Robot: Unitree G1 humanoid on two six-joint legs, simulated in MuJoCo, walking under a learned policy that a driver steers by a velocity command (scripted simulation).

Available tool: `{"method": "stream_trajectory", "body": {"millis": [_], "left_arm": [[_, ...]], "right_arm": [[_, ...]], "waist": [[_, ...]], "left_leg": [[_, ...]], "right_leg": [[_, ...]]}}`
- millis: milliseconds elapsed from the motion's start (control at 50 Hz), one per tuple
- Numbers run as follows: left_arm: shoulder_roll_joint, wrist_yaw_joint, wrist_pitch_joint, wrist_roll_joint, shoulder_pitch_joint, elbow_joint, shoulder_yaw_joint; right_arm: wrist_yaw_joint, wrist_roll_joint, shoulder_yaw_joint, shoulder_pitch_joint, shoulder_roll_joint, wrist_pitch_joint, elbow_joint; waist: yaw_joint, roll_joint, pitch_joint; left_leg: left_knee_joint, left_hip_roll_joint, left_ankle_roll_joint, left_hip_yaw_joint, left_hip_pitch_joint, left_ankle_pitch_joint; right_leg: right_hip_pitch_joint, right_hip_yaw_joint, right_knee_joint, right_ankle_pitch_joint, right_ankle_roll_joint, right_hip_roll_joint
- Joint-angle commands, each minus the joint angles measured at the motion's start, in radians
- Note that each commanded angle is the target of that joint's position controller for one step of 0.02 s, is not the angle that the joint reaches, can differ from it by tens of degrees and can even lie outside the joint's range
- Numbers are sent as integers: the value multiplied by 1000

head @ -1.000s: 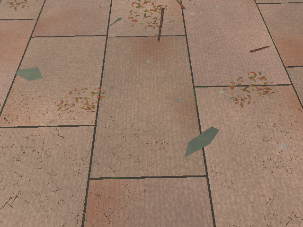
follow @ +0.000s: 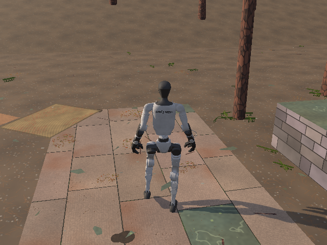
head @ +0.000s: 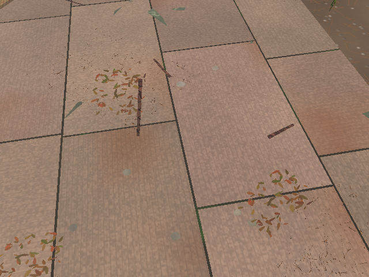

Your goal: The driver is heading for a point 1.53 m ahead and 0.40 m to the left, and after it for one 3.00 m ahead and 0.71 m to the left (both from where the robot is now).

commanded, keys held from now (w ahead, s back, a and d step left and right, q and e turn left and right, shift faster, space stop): w+q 0.74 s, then w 0.08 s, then w+e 0.18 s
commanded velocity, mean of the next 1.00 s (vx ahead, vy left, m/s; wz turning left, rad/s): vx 0.50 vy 0.00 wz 0.46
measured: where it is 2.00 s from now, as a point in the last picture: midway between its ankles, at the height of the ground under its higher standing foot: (137, 144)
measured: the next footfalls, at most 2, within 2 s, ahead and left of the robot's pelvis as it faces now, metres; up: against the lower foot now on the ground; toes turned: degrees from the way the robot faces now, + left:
left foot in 0.28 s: +0.30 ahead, +0.16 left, +0.00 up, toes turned +12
right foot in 0.76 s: +0.63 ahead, +0.06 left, +0.00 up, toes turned +31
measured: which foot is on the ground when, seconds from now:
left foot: up 0.00-0.26, down 0.28-0.78, up 0.80-1.00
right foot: down 0.00-0.26, up 0.28-0.74, down 0.76-1.00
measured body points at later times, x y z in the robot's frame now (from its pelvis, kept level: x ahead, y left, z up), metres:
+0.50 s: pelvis +0.27 +0.08 +0.00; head +0.30 +0.11 +0.45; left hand +0.36 +0.39 -0.10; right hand +0.43 -0.16 -0.11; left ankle +0.26 +0.15 -0.75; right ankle +0.38 -0.08 -0.67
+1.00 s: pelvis +0.55 +0.13 +0.00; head +0.58 +0.14 +0.45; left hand +0.45 +0.39 -0.12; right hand +0.82 -0.02 -0.10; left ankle +0.53 +0.29 -0.69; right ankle +0.60 +0.04 -0.75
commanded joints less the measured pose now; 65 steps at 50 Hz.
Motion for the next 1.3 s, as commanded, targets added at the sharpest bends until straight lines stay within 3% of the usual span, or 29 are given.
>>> {"method": "stream_trajectory", "body": {"millis": [20, 180, 220, 260, 280, 300, 320, 340, 360, 400, 480, 580, 680, 740, 760, 780, 800, 820, 840, 880, 920, 1020, 1120, 1180, 1200, 1220, 1240, 1260, 1300], "left_arm": [[128, 13, -22, 1, -78, -55, 31], [197, 28, 20, -33, 8, 14, 56], [227, 33, 35, -39, -6, 14, 64], [237, 39, 51, -47, -34, 6, 63], [203, 43, 44, -28, -17, -8, 48], [49, 27, 17, 8, 80, -64, -1], [121, 14, -23, -28, -26, -72, 5], [168, 7, -43, -64, -124, -104, 18], [156, 13, -54, -53, -138, -106, 13], [168, 20, -44, -13, -114, -88, 25], [123, 21, -6, 2, -135, -101, 17], [81, 7, -11, -9, -323, -147, -5], [130, -14, -31, -24, -377, -170, 10], [171, -8, -46, -21, -220, -132, 36], [211, -2, -50, -2, -84, -113, 49], [295, 1, -41, 17, 47, -84, 71], [246, -11, -33, -12, 76, -58, 63], [170, -10, -29, -24, 27, -67, 42], [144, -9, -19, -18, -20, -71, 31], [114, -10, -11, -7, -74, -61, 13], [107, -10, -12, -13, -78, -54, 8], [189, 5, 1, -39, -37, -29, 32], [200, 12, 24, -51, 56, 3, 35], [176, 18, 34, -44, 55, 3, 28], [127, 16, 30, -34, 39, -12, 10], [44, 17, 17, -28, 98, -43, -15], [84, 20, 10, -52, 126, -61, -10], [160, 22, 15, -62, 82, -53, 13], [153, 20, 29, -49, 17, -58, 19]], "right_arm": [[10, -5, -1, 0, -13, -3, -59], [59, -7, 10, -215, -12, -5, -168], [63, -8, -7, -175, -42, 0, -179], [52, -3, -53, 58, -117, 6, -129], [31, -1, -90, 218, -202, 17, -90], [25, 7, -101, 180, -307, 9, -99], [30, -3, -76, 206, -224, -8, -132], [32, -12, -60, 173, -169, -22, -124], [31, -8, -52, 115, -145, -30, -129], [23, -22, -33, 11, -88, -32, -159], [2, -17, -40, 23, -116, -37, -158], [-18, -7, -46, 94, -134, -23, -130], [-25, 0, -46, 149, -126, -8, -106], [-25, -6, -40, 116, -102, -1, -119], [-20, -17, -19, 110, -47, -5, -133], [-21, 1, 1, 242, 14, -13, -148], [-22, 11, 1, 278, -33, -19, -137], [-21, 12, -17, 198, -107, -18, -129], [-20, -2, -18, 110, -114, -18, -146], [-13, -26, -17, 33, -86, -29, -174], [-7, -24, -8, 47, -47, -37, -172], [5, -33, 23, -101, 8, -57, -209], [18, -14, 11, -200, -37, -73, -235], [9, -16, -16, -86, -81, -80, -203], [-2, -30, -33, 35, -126, -81, -187], [-11, -47, -55, 161, -214, -70, -173], [-2, -40, -55, 206, -198, -57, -143], [1, -30, -36, 160, -128, -58, -145], [5, -32, -11, 51, -54, -60, -146]], "waist": [[-32, -112, 23], [30, -93, 82], [-10, -127, 26], [-147, -122, -106], [-210, -29, -195], [-74, 232, -273], [-151, 101, -384], [-161, 53, -243], [-117, -20, -159], [-39, -21, -90], [-19, -26, -47], [-92, 19, -12], [-100, 44, -12], [-10, 74, -69], [53, 21, -193], [29, -236, -350], [28, -351, -343], [47, -231, -194], [44, -154, -102], [-1, -131, -6], [-27, -160, -13], [6, -141, -12], [27, -146, -14], [-53, -147, -57], [-119, -106, -139], [-139, 119, -287], [-132, 257, -310], [-131, 141, -181], [-89, 71, -52]], "left_leg": [[-126, 30, -4, -34, -42, 153], [-407, -8, 69, 96, -38, 128], [-411, -71, 108, 158, 73, 24], [-477, -161, 168, 194, 402, 27], [-507, -84, 222, 23, 709, 50], [-606, 171, 414, -554, 1017, -126], [-754, 229, 436, -763, 1062, -240], [-778, 207, 383, -625, 972, -169], [-773, 165, 350, -507, 828, -73], [-796, 101, 319, -357, 605, 133], [-839, 51, 318, -242, 452, 295], [-819, -23, 240, -180, 389, 162], [-710, 31, 217, -315, 508, 83], [-561, -2, 173, -337, 513, 186], [-344, -51, 139, -270, 438, 152], [-3, -195, 57, -130, 112, -149], [167, -172, 40, -121, -68, -409], [236, -125, 36, -135, -129, -329], [234, -95, 35, -90, -119, -261], [122, -35, 39, -54, -67, -174], [22, -19, 31, -22, -1, -156], [-355, -49, -9, 31, 126, 40], [-535, -91, -13, 14, 254, 150], [-620, -85, 32, 25, 490, 112], [-617, 16, 79, -61, 678, 77], [-635, 247, 183, -349, 988, -8], [-736, 340, 263, -630, 996, -238], [-767, 298, 239, -553, 890, -325], [-812, 213, 200, -325, 704, -161]], "right_leg": [[4, 100, -172, 264, -138, -271], [194, -32, -100, 401, -95, -322], [228, -61, 30, 731, -72, -320], [148, -102, 364, 879, -28, -273], [-90, -102, 664, 592, 21, -228], [-545, -5, 1014, -359, 86, -15], [-647, 228, 1108, -406, 67, -2], [-721, 236, 1086, -309, 42, -47], [-689, 233, 1001, -221, 29, -91], [-550, 240, 871, -136, 40, -140], [-499, 203, 693, -39, 98, -125], [-412, 187, 327, 269, 119, -51], [-372, 231, 196, 218, 85, -26], [-156, 205, 131, 145, 23, -24], [75, 295, 160, 127, -36, -138], [447, 693, 120, -59, -195, -360], [477, 962, 10, -309, -240, -434], [357, 857, -17, -396, -202, -397], [232, 727, -25, -314, -174, -348], [41, 576, -68, -106, -171, -271], [-20, 511, -96, 26, -183, -229], [-101, 381, -114, 174, -184, -184], [-80, 432, -55, 107, -146, -206], [-124, 440, 77, 93, -90, -165], [-210, 392, 270, 61, -53, -105], [-473, 257, 604, -214, 12, 7], [-646, 248, 815, -408, 25, 0], [-702, 280, 910, -333, 26, -52], [-676, 253, 901, -191, 35, -103]]}}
